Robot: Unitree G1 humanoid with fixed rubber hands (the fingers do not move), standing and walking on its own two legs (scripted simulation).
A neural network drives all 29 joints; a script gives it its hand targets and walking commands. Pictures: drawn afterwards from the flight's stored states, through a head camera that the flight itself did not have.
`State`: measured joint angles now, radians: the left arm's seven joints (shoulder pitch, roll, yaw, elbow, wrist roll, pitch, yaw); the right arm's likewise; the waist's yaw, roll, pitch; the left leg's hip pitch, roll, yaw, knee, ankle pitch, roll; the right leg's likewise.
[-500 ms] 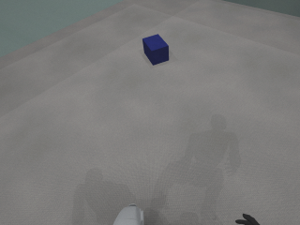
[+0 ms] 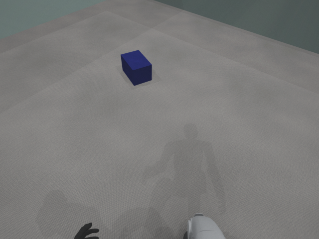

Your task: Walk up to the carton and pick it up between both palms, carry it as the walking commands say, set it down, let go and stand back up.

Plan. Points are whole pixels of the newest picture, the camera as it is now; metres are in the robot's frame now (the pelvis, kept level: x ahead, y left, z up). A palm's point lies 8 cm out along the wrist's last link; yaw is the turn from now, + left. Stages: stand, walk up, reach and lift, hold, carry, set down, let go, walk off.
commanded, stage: walk up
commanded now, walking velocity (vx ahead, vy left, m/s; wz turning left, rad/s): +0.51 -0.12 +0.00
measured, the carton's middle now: (136, 67) +1.72 +0.12 -0.69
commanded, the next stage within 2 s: none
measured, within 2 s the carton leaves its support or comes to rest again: neither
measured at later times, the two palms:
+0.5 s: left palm out of the picture +0.15 +0.21 -0.11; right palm (242, 170) +0.33 -0.29 -0.15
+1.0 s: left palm (85, 121) +0.57 +0.28 -0.14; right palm (217, 149) +0.41 -0.21 -0.12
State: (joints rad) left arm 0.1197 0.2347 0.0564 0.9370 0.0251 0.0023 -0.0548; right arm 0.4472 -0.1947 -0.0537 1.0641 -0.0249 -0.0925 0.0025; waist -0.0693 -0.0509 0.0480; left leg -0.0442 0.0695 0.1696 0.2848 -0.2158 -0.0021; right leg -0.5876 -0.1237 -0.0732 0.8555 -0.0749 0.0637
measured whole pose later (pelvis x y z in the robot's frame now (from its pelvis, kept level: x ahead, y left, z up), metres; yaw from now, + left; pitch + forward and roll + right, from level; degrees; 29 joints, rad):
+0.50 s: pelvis +0.23 -0.05 +0.00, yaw +0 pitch +0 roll +2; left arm 0.46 0.20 0.06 1.04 0.02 -0.08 0.01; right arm 0.15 -0.26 -0.06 0.97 -0.04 0.01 0.06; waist 0.07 0.05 0.04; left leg -0.58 0.11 0.06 0.94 -0.10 -0.04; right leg -0.11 -0.10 -0.13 0.35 -0.23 0.01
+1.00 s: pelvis +0.46 +0.04 +0.00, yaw +0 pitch +0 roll -1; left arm 0.15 0.24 0.07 0.95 0.03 -0.01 -0.05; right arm 0.41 -0.21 -0.06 1.07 -0.02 -0.09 0.01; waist -0.06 -0.05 0.04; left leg -0.11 0.07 0.16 0.33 -0.21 0.01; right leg -0.59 -0.11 -0.07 0.98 -0.12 0.04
